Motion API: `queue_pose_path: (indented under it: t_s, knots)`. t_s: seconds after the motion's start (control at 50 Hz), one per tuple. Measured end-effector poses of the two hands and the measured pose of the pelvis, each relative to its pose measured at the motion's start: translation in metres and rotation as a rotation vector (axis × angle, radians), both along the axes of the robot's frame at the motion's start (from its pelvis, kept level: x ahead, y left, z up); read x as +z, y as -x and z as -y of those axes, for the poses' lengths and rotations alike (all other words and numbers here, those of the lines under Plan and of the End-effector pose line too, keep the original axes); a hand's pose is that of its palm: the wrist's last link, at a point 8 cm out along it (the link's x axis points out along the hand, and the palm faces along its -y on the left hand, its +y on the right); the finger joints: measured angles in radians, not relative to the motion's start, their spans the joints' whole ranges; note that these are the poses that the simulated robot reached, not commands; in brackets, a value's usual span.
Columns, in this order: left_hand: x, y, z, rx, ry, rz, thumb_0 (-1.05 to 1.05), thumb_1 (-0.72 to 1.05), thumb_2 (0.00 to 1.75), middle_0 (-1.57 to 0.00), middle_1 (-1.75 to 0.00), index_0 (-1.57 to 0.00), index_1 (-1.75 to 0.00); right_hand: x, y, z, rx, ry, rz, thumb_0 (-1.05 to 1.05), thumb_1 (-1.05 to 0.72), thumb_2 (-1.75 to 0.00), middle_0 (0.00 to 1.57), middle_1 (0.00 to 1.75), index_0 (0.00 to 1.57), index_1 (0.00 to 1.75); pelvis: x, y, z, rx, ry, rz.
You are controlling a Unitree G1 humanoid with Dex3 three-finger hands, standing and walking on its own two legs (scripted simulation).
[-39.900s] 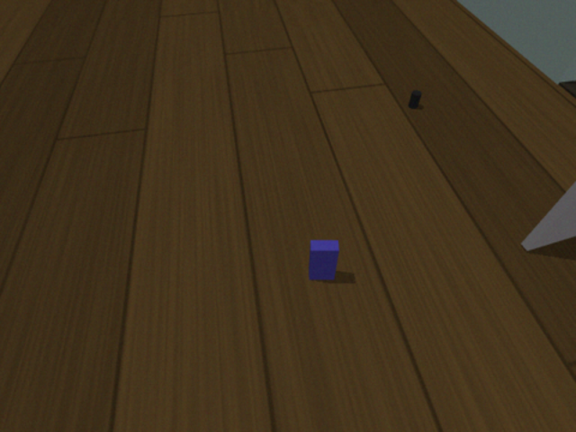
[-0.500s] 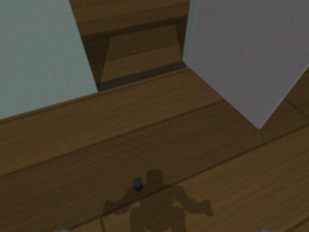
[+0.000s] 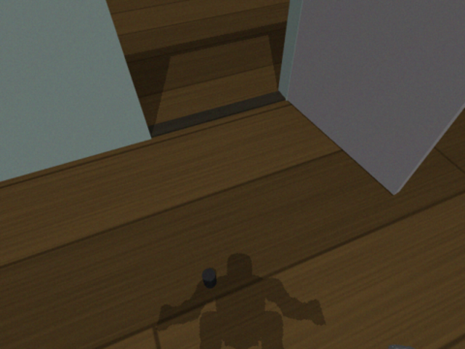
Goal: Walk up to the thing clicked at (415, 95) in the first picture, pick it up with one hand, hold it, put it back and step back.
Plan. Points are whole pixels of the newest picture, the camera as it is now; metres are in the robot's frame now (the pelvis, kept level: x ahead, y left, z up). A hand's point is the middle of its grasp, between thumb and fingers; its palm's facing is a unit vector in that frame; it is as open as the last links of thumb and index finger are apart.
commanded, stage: stand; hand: left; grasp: from above
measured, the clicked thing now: (209, 278) +0.47 +0.13 -0.74
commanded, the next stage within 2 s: rise first in 0.92 s
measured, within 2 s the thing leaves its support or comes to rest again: neither
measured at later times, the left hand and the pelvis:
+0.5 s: hand out of the picture +0.08 +0.25 -0.16, palm faces -0.02 -0.94 -0.34, open 7.4 cm; pelvis +0.00 +0.00 +0.00, yaw +0 degrees
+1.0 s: hand out of the picture +0.08 +0.25 -0.16, palm faces -0.02 -0.94 -0.34, open 7.4 cm; pelvis +0.01 -0.01 +0.00, yaw +0 degrees
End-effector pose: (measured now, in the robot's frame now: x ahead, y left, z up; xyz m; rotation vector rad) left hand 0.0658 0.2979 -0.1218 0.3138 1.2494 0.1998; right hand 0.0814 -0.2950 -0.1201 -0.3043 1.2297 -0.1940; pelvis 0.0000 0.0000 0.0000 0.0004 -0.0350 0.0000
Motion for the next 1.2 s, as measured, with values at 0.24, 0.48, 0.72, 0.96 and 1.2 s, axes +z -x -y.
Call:
queue_pose_path:
  t_s: [0.24, 0.48, 0.72, 0.96, 1.2]
  knots:
    - [0.000, -0.005, 0.004, -0.009, 0.002, 0.015, 0.01, 0.91, 0.89, -0.20, -0.30, -0.20, -0.30, -0.001, 0.011, 0.004, -0.009, 0.002, -0.016, 0.01, -0.90, -0.89, 0.20, 0.30, 0.20, 0.30, 0.000, 0.000, 0.003, 0.001, 0.000, 0.000]
    - [0.001, -0.008, 0.006, -0.007, 0.005, 0.015, 0.01, 0.91, 0.89, -0.20, -0.30, -0.20, -0.30, 0.000, 0.011, 0.006, -0.006, 0.007, -0.017, 0.01, -0.90, -0.89, 0.20, 0.30, 0.20, 0.30, 0.000, -0.002, 0.005, 0.001, -0.001, -0.001]
    - [0.003, -0.008, 0.005, -0.003, -0.005, 0.010, 0.01, 0.91, 0.89, -0.20, -0.30, -0.20, -0.30, -0.002, 0.006, 0.007, 0.005, 0.006, -0.016, 0.01, -0.90, -0.89, 0.20, 0.30, 0.20, 0.30, 0.000, -0.005, 0.006, 0.002, -0.001, -0.003]
    - [0.003, -0.010, 0.008, -0.004, -0.004, 0.014, 0.01, 0.91, 0.89, -0.20, -0.30, -0.20, -0.30, -0.001, 0.002, 0.009, 0.008, 0.007, -0.004, 0.01, -0.90, -0.89, 0.20, 0.30, 0.20, 0.30, 0.000, -0.007, 0.008, 0.001, -0.002, -0.001]
    - [-0.005, -0.064, 0.014, -0.012, 0.016, 0.142, 0.01, 0.67, 0.89, -0.21, -0.50, -0.20, -0.51, -0.007, -0.007, -0.012, 0.000, -0.021, 0.135, 0.01, -0.93, -0.90, 0.20, 0.30, 0.20, 0.30, -0.013, 0.005, 0.009, 0.009, 0.001, -0.096]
